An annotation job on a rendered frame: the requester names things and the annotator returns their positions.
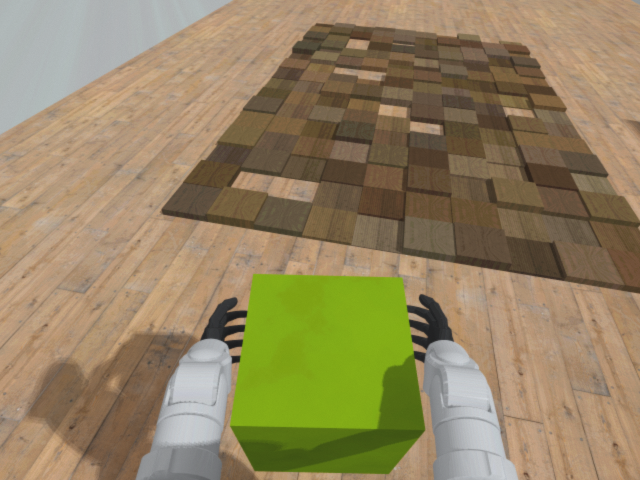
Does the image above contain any robot right forearm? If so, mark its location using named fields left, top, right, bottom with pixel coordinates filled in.
left=423, top=340, right=518, bottom=480

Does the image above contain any robot left hand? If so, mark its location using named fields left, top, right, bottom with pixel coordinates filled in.
left=200, top=297, right=247, bottom=364

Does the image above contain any robot right hand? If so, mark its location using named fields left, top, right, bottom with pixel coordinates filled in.
left=407, top=294, right=454, bottom=363

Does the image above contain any carton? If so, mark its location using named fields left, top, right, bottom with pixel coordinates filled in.
left=230, top=274, right=425, bottom=474

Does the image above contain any robot left forearm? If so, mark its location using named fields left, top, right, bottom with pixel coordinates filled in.
left=135, top=339, right=232, bottom=480

